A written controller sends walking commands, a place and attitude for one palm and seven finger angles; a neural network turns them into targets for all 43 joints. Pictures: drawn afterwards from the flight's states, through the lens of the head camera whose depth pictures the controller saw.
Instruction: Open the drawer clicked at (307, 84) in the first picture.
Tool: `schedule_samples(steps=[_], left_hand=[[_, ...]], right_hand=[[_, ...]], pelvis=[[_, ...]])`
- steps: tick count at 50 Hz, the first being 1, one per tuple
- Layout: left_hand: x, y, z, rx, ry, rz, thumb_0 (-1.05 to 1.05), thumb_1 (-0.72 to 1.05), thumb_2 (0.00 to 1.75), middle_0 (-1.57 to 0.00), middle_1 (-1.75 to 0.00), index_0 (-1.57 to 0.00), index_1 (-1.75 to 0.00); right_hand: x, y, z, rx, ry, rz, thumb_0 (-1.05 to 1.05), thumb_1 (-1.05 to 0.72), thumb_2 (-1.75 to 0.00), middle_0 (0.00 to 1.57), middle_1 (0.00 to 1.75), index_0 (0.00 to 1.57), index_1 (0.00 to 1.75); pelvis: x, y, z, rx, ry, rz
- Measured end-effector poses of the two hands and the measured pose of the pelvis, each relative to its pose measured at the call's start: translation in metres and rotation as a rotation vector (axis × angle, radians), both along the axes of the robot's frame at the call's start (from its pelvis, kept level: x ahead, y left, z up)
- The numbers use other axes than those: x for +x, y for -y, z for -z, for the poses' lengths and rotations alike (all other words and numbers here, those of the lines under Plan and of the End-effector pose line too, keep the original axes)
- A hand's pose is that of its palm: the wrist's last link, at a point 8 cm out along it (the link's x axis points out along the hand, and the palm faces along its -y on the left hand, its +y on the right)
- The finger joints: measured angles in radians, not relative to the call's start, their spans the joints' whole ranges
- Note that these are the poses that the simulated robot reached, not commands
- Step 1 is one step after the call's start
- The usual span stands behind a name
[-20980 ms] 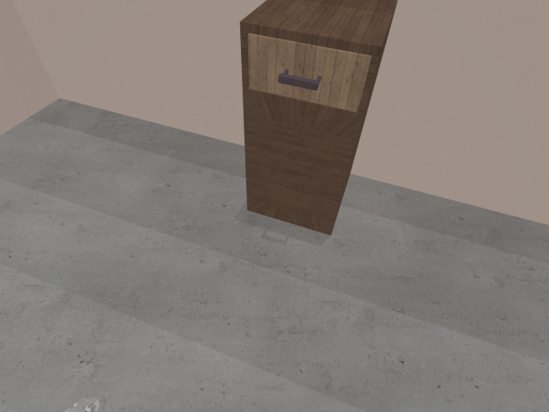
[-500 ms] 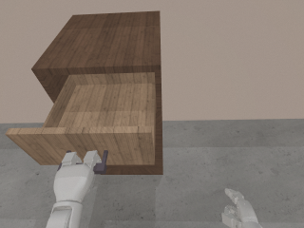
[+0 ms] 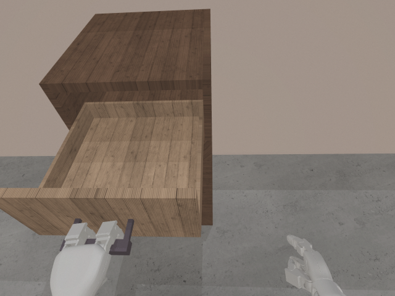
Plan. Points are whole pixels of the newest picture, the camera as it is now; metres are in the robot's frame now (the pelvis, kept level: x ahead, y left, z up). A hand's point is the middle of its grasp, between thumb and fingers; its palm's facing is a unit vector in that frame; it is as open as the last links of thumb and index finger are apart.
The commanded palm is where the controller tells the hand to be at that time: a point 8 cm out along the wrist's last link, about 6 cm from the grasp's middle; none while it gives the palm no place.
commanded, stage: pull the drawer open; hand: left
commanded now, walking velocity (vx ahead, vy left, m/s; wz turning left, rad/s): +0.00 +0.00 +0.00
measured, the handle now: (100, 235) +0.22 +0.22 +0.02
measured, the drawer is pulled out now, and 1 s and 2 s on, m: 0.30 0.30 0.30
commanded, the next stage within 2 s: open the thumb to release the handle in 0.36 s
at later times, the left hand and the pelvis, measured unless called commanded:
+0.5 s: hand (98, 271) +0.16 +0.21 +0.01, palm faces +0.00 -0.12 -0.99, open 6.0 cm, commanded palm +0.14 +0.22 +0.06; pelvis +0.01 +0.00 -0.01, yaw +0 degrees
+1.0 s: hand (95, 267) +0.17 +0.22 +0.01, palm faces +0.02 -0.14 -0.99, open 12.7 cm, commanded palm +0.14 +0.21 +0.06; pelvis +0.00 +0.00 +0.00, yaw +1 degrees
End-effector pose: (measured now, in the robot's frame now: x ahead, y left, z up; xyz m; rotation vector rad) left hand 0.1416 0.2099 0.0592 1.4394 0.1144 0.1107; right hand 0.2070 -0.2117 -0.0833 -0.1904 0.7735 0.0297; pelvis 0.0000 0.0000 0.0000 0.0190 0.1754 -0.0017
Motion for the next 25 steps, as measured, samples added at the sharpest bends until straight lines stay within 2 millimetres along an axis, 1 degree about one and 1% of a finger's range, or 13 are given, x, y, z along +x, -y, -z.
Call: schedule_samples(steps=[9, 17, 25], left_hand=[[0.001, 0.000, -0.001, 0.000, -0.008, -0.003, 0.03, 0.69, 0.78, -0.27, -1.32, -0.38, -1.30], [0.000, -0.001, -0.001, -0.008, -0.022, 0.012, 0.03, 0.70, 0.75, -0.27, -1.32, -0.37, -1.28], [0.001, -0.001, 0.000, 0.010, -0.006, 0.015, 0.02, 0.69, 0.77, -0.27, -1.32, -0.36, -1.29]], right_hand=[[-0.001, -0.003, 0.001, 0.028, 0.013, -0.003, 0.01, -0.91, -0.90, 0.20, 0.30, 0.20, 0.30], [-0.006, 0.009, 0.001, 0.007, -0.003, 0.018, 0.01, -0.91, -0.90, 0.20, 0.30, 0.20, 0.30], [-0.007, 0.019, 0.009, -0.020, -0.029, 0.027, 0.01, -0.91, -0.90, 0.20, 0.30, 0.20, 0.30]], pelvis=[[0.000, 0.004, 0.002, 0.004, -0.006, 0.007], [0.004, 0.005, 0.002, 0.004, -0.017, 0.016], [0.007, 0.004, 0.006, 0.004, -0.038, 0.009]])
